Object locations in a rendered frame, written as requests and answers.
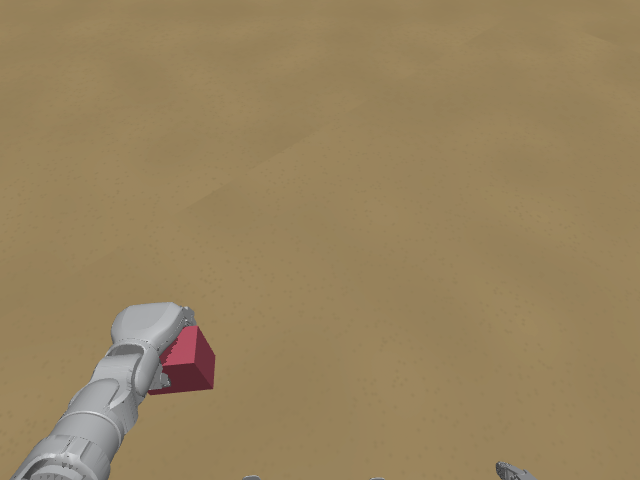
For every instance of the left robot hand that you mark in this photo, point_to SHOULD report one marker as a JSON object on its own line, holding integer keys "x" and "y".
{"x": 158, "y": 324}

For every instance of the carton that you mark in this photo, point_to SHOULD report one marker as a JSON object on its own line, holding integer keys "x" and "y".
{"x": 189, "y": 362}

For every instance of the right robot hand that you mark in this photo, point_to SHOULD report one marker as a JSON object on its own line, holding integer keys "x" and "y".
{"x": 509, "y": 472}

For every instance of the left robot arm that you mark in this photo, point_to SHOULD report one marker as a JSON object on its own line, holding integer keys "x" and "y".
{"x": 87, "y": 436}

